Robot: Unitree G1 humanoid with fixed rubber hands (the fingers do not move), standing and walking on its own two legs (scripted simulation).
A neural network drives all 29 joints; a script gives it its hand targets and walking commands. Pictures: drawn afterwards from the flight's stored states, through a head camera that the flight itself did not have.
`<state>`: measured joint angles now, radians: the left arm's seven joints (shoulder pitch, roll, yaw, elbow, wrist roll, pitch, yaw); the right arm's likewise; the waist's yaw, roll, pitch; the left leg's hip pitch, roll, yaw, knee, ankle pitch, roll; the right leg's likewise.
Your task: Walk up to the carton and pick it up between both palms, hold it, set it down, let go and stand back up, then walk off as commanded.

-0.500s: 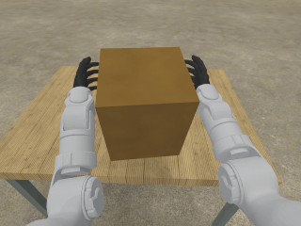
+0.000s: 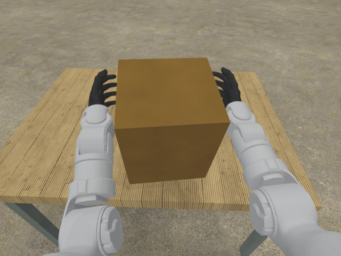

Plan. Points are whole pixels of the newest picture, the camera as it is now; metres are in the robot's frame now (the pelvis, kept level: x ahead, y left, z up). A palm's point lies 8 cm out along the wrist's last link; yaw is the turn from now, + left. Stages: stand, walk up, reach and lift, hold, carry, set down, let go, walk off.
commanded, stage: set down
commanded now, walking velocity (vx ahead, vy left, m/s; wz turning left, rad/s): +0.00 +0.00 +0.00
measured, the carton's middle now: (166, 124) +0.41 +0.01 +0.11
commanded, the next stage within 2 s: none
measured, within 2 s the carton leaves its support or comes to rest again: neither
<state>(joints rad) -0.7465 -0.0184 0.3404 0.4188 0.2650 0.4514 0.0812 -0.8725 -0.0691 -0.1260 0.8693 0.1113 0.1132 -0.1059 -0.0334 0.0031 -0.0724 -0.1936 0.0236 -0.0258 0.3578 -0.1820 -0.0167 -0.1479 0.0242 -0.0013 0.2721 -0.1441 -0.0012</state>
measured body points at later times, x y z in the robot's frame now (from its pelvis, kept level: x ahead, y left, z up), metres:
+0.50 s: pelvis +0.01 +0.00 +0.00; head +0.00 +0.00 +0.45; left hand +0.42 +0.16 +0.17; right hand +0.44 -0.15 +0.16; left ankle +0.00 +0.12 -0.75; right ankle +0.00 -0.12 -0.75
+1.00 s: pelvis +0.02 -0.01 +0.00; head +0.03 -0.01 +0.45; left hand +0.43 +0.15 +0.14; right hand +0.46 -0.15 +0.13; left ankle +0.00 +0.12 -0.75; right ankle +0.00 -0.12 -0.75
